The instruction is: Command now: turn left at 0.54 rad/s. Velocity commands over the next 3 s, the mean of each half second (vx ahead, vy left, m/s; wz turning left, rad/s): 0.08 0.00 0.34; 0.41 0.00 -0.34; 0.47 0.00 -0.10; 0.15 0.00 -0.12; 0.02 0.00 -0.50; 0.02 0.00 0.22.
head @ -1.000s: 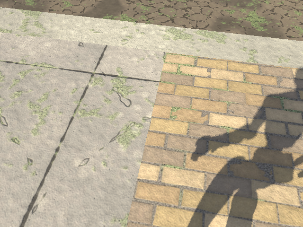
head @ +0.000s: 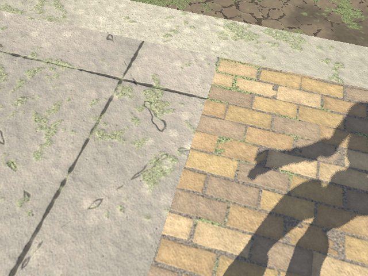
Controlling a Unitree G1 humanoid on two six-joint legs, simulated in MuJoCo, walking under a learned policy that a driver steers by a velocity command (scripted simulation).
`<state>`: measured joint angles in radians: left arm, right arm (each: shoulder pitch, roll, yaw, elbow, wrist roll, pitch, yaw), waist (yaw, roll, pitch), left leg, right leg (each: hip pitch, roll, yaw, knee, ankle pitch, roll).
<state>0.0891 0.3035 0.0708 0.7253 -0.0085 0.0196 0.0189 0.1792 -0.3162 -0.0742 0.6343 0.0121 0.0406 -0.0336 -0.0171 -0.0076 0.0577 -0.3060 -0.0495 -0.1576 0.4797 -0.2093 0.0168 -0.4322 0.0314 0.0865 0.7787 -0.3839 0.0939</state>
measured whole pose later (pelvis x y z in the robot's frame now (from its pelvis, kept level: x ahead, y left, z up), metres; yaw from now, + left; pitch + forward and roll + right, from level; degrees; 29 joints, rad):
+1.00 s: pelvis +0.22 -0.04 -0.03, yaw -5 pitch +2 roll +0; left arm 0.09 0.30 0.06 0.64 -0.03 -0.05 -0.05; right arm 0.37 -0.29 -0.05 0.79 0.01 -0.07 -0.01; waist -0.04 0.00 0.08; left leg -0.12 0.05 0.03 1.04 -0.50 -0.03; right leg -0.52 0.06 -0.04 0.66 -0.17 -0.10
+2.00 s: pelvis +0.68 -0.06 -0.01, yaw -10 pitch +2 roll +2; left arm 0.20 0.29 0.06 0.69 -0.02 0.02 -0.01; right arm 0.14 -0.29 -0.05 0.75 0.01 0.02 -0.02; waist 0.00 0.00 0.03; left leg -0.19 -0.02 0.12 0.45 -0.30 0.04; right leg -0.38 -0.03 -0.01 0.62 -0.25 0.02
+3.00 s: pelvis +0.70 -0.05 +0.00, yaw -15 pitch +1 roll +0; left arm 0.21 0.27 0.07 0.74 0.00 -0.01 0.04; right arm 0.20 -0.36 -0.10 0.72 0.02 0.05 -0.02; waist 0.00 0.04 0.03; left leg -0.48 -0.04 -0.07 1.02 -0.42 -0.05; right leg -0.14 0.01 0.00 0.39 -0.27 -0.01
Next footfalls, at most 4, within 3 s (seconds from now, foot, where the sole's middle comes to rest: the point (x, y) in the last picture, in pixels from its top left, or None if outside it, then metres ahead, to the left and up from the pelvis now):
0.10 right None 0.06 -0.14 -0.78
0.48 left None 0.00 0.10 -0.78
0.94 right None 0.36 -0.13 -0.78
1.48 left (172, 206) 0.69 0.04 -0.78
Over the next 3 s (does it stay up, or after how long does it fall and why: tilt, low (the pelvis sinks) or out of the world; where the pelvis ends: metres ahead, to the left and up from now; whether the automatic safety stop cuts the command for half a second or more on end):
stays up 0.70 -0.05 0.00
